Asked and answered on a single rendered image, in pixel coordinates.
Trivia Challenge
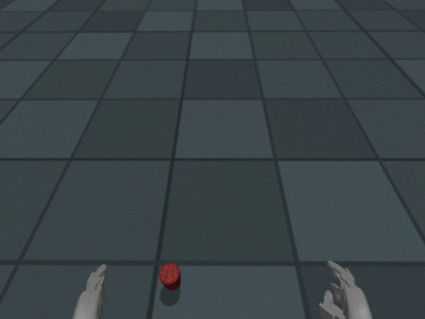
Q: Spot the right robot hand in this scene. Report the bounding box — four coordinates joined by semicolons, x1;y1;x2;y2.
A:
319;261;373;319

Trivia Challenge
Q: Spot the left robot hand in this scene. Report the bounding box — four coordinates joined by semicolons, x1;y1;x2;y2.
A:
72;264;108;319

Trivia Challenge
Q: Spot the cup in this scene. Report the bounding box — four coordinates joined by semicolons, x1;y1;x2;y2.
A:
159;263;181;290

